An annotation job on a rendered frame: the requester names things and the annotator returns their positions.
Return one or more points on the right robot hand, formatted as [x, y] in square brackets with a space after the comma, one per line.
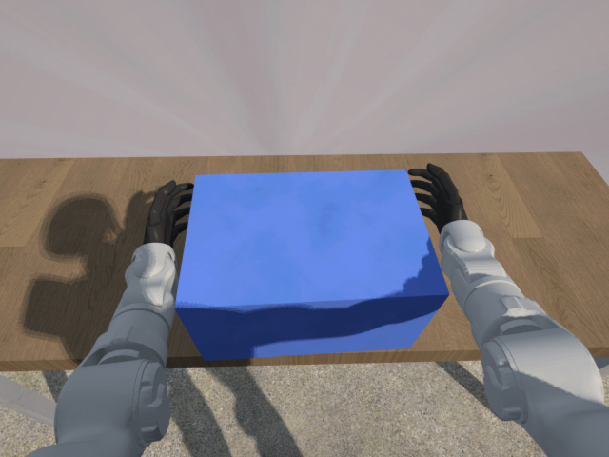
[446, 204]

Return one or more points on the robot left forearm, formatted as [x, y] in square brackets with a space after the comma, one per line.
[141, 324]

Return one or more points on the robot right forearm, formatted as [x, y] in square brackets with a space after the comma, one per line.
[489, 298]

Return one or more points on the robot left upper arm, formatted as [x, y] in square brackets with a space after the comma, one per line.
[111, 410]

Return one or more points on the carton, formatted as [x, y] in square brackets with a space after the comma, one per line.
[297, 263]

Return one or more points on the table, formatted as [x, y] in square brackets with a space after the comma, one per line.
[69, 228]

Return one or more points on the robot right upper arm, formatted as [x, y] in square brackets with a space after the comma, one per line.
[544, 381]

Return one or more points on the left robot hand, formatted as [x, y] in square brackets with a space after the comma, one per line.
[162, 217]

